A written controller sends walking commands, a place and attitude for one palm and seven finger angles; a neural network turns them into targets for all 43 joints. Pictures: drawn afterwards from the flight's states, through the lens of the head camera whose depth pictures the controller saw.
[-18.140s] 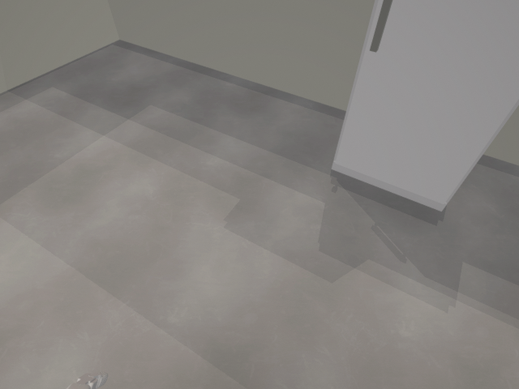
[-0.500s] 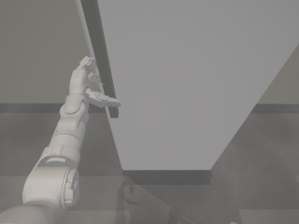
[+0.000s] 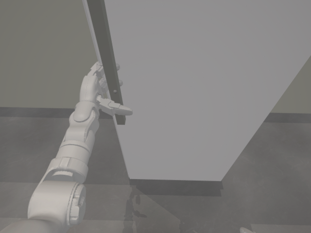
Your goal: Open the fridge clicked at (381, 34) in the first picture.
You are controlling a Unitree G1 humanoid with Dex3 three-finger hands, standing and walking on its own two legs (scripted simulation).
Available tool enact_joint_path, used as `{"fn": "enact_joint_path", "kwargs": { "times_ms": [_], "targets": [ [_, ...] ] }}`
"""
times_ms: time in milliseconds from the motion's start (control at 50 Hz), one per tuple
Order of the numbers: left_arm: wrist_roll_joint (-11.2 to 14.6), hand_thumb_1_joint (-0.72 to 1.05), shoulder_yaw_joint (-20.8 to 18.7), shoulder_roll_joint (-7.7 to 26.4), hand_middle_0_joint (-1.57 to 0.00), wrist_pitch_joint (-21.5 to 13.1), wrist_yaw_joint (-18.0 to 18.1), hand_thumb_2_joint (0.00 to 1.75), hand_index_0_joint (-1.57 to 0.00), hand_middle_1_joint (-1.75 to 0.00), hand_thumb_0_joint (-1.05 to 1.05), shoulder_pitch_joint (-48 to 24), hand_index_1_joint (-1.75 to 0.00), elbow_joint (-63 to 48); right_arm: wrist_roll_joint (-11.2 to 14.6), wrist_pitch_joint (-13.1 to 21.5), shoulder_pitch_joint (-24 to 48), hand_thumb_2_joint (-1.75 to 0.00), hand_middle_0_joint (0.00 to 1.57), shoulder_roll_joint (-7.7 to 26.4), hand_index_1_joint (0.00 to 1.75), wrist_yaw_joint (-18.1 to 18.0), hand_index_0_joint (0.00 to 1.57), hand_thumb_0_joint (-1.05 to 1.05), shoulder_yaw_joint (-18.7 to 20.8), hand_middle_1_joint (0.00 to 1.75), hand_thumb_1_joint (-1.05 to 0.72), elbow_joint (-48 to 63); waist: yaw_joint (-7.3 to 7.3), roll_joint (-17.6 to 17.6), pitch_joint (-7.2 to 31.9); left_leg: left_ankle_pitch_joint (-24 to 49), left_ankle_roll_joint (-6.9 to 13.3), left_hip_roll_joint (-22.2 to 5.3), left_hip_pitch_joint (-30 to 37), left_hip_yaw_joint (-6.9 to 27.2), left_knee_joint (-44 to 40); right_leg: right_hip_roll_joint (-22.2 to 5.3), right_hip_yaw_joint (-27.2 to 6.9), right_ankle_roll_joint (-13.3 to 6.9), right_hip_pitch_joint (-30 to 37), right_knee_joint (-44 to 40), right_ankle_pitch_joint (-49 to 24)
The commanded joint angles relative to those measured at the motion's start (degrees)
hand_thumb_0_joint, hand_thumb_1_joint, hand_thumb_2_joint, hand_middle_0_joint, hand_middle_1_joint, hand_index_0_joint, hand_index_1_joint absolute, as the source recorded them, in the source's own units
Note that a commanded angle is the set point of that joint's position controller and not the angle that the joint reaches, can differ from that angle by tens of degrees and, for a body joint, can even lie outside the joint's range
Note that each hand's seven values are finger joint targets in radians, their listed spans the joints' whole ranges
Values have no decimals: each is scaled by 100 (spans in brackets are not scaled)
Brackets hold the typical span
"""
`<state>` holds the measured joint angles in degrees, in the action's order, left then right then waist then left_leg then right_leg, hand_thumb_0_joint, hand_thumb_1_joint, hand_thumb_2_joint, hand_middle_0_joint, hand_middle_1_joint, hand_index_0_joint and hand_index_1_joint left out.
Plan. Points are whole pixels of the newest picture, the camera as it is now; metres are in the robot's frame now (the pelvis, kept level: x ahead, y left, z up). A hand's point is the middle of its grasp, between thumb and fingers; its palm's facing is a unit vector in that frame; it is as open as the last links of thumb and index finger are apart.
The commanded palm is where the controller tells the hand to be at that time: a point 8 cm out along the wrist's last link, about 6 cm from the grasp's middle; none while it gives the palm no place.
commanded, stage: slide the fingers in behind the handle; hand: left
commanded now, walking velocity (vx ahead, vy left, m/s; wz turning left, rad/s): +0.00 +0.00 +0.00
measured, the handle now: (110, 58) +0.49 +0.12 +0.21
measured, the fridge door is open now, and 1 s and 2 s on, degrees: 0 0 0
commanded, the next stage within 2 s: grip the handle and tug to test in 0.70 s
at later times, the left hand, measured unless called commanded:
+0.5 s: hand (118, 91) +0.44 +0.10 +0.14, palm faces -0.01 -1.00 +0.01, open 14.0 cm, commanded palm +0.41 +0.16 +0.14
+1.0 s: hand (117, 93) +0.43 +0.11 +0.14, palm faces -0.02 -1.00 +0.02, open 13.0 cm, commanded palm +0.41 +0.16 +0.14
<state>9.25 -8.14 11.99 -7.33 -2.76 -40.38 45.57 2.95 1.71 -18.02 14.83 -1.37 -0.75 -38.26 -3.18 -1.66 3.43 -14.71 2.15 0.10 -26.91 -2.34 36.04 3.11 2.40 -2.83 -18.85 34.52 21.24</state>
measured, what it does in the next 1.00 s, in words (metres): stands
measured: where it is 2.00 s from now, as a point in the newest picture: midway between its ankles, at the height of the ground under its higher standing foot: outside the picture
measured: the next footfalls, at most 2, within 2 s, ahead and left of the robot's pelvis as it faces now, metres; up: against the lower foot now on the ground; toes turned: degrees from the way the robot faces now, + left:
none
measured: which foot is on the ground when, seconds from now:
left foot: down 0.00-1.00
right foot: down 0.00-1.00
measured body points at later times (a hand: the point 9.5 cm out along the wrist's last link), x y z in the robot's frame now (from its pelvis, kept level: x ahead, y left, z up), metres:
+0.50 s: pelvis +0.00 -0.01 +0.00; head +0.02 -0.01 +0.45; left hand +0.43 +0.16 +0.14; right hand +0.08 -0.26 -0.12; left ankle +0.04 +0.10 -0.72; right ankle -0.04 -0.09 -0.72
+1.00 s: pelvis +0.00 +0.00 +0.00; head +0.01 +0.00 +0.45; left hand +0.43 +0.16 +0.14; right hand +0.08 -0.25 -0.11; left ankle +0.04 +0.10 -0.72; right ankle -0.04 -0.09 -0.72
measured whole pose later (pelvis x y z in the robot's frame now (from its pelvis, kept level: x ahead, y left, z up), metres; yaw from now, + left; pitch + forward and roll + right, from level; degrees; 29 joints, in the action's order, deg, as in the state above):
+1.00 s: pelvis +0.00 +0.00 +0.00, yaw +0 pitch +4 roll -1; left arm 9.0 -7.5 10.9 -7.2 -1.4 -40.2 46.6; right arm 2.9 1.1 -17.8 14.3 -1.4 -1.0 -38.8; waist -3.2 -1.7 3.3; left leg -13.8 2.2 0.1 -25.3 -2.4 34.6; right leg 3.2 2.2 -2.8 -17.4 33.2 20.3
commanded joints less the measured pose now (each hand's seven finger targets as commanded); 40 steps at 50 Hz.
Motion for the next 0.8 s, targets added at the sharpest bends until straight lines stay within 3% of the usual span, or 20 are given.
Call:
{"fn": "enact_joint_path", "kwargs": {
  "times_ms": [0,20,40,60,140,260,340,360,400,420,460,540,580,640,680,700,720,740,760,780],
  "targets": [
    [11,-50,-205,903,-30,-365,88,30,-30,-120,0,-2754,-120,-1285,-11,203,-61,-90,20,746,30,-17,20,0,280,30,-90,585,-48,202,1907,1390,60,-34,2028,355,-148,-72,-199,178,-403,-489,-2253],
    [6,-50,-147,840,-30,-334,89,30,-30,-120,0,-2733,-120,-1263,-5,204,-35,-90,20,737,30,-10,20,0,278,30,-90,606,-51,182,1798,1328,58,-31,1958,337,-155,-74,-200,183,-417,-506,-2227],
    [21,-50,-349,1028,-30,-319,125,30,-30,-120,0,-2652,-120,-1099,-19,183,-83,-90,20,760,30,-26,20,0,277,30,-90,593,-43,431,1752,1284,87,-9,1814,324,-147,-88,-216,202,-287,-540,-2244],
    [3,-50,-407,1118,-30,-307,128,30,-30,-120,0,-2655,-120,-1100,-17,167,-37,-90,20,755,30,-29,20,0,261,30,-90,609,-8,414,1722,1245,91,-5,1709,286,-188,-101,-258,215,-218,-547,-2340],
    [2,-50,-297,976,-30,-337,134,30,-30,-120,0,-2677,-120,-1207,-19,142,-59,-90,20,732,30,-34,20,0,274,30,-90,655,-40,469,1764,1310,108,9,1723,251,-183,-114,-265,229,-95,-552,-2487],
    [-10,-50,-169,843,-30,-441,121,30,-30,-120,0,-2680,-120,-1389,-13,178,-20,-90,20,703,30,-10,20,0,273,30,-90,662,-11,212,1810,1281,98,12,1842,249,-177,-100,-292,226,-190,-565,-2452],
    [12,-50,-151,852,-30,-408,104,30,-30,-120,0,-2779,-120,-1197,-13,159,-63,-90,20,719,30,-35,20,0,271,30,-90,609,-84,457,1651,1090,114,17,1692,251,-232,-114,-288,255,-158,-639,-2303],
    [-3,-50,-341,1068,-30,-412,123,30,-30,-120,0,-2784,-120,-1221,-3,157,-31,-90,20,730,30,-39,20,0,279,30,-90,588,-41,402,1683,1099,116,13,1727,246,-232,-115,-325,253,-168,-644,-2348],
    [9,-50,-131,820,-30,-397,108,30,-30,-120,0,-2918,-120,-1275,-5,165,-2,-90,20,702,30,-39,20,0,270,30,-90,603,-90,300,1706,1092,105,19,1797,250,-252,-114,-299,240,-211,-645,-2304],
    [2,-50,-272,977,-30,-424,124,30,-30,-120,0,-2885,-120,-1332,-9,174,-24,-90,20,713,30,-38,20,0,287,30,-90,582,-30,243,1808,1137,96,14,1836,259,-236,-112,-313,232,-184,-633,-2316],
    [3,-50,-205,864,-30,-469,138,30,-30,-120,0,-2661,-120,-1369,-9,182,-3,-90,20,706,30,-30,20,0,291,30,-90,607,3,189,1908,1297,99,14,1952,256,-219,-104,-290,222,-157,-596,-2427],
    [18,-50,-106,771,-30,-437,135,30,-30,-120,0,-2689,-120,-1117,-3,175,-51,-90,20,721,30,-23,20,0,280,30,-90,577,-66,463,1575,1108,113,8,1754,267,-257,-106,-274,244,-213,-670,-2243],
    [-1,-50,-335,1017,-30,-409,161,30,-30,-120,0,-2676,-120,-1133,-6,168,5,-90,20,731,30,-26,20,0,280,30,-90,581,-2,385,1639,1066,109,23,1716,246,-275,-118,-312,240,-153,-661,-2286],
    [-1,-50,-185,865,-30,-418,158,30,-30,-120,0,-2796,-120,-1186,-14,150,-15,-90,20,714,30,-33,20,0,272,30,-90,625,-44,400,1651,1111,126,36,1730,228,-275,-129,-307,255,-111,-663,-2334],
    [-29,-50,-219,909,-30,-469,153,30,-30,-120,0,-2787,-120,-1334,-17,169,36,-90,20,699,30,-20,20,0,270,30,-90,622,-5,162,1791,1220,98,19,1893,243,-258,-116,-301,220,-152,-621,-2378],
    [-27,-50,-330,1024,-30,-512,165,30,-30,-120,0,-2714,-120,-1382,-20,170,13,-90,20,711,30,-26,20,0,278,30,-90,622,43,234,1914,1252,89,12,1929,265,-261,-109,-295,207,-103,-604,-2360],
    [-24,-50,-139,805,-30,-515,141,30,-30,-120,0,-2698,-120,-1435,-20,185,45,-90,20,686,30,-14,20,0,263,30,-90,650,12,112,1869,1284,85,10,1960,248,-268,-102,-281,201,-138,-597,-2377],
    [2,-50,-171,833,-30,-543,147,30,-30,-120,0,-2658,-120,-1418,-22,181,-16,-90,20,703,30,-20,20,0,283,30,-90,638,-19,368,1878,1352,102,0,1955,271,-238,-98,-251,214,-77,-595,-2426],
    [-19,-50,-192,855,-30,-536,131,30,-30,-120,0,-2515,-120,-1363,-11,179,30,-90,20,707,30,-16,20,0,286,30,-90,637,19,311,1792,1329,93,-11,1947,258,-250,-86,-263,212,-155,-601,-2417],
    [7,-50,24,625,-30,-491,98,30,-30,-120,0,-2588,-120,-1337,2,187,60,-90,20,698,30,-4,20,0,271,30,-90,642,-62,238,1656,1235,97,4,1938,254,-248,-84,-264,222,-272,-634,-2334]
  ]
}}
